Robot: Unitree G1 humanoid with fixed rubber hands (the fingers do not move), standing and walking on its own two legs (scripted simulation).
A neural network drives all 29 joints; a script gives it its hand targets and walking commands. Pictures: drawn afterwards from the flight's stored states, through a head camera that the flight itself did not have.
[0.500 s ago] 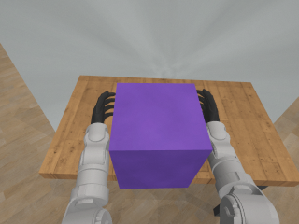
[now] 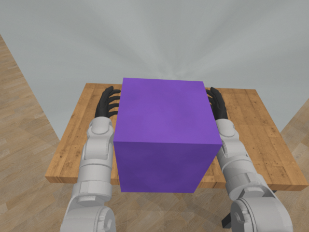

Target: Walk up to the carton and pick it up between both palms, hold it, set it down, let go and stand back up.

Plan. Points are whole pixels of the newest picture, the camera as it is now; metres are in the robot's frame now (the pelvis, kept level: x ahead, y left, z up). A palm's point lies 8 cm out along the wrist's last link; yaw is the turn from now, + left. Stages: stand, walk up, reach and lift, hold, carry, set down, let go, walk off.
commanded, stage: reach and lift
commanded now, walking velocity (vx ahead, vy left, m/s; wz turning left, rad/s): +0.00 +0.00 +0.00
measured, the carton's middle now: (160, 138) +0.35 -0.01 +0.06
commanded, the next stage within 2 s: hold in 2.00 s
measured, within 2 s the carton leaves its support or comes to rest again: neither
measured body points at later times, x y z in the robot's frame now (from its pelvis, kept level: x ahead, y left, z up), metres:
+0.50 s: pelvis +0.00 +0.01 +0.00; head -0.02 +0.04 +0.45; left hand +0.39 +0.15 +0.16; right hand +0.39 -0.15 +0.16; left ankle +0.01 +0.13 -0.75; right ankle +0.01 -0.11 -0.75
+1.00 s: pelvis -0.01 +0.01 +0.00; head -0.05 +0.03 +0.45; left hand +0.38 +0.16 +0.20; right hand +0.39 -0.15 +0.20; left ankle +0.01 +0.13 -0.75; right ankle +0.01 -0.11 -0.75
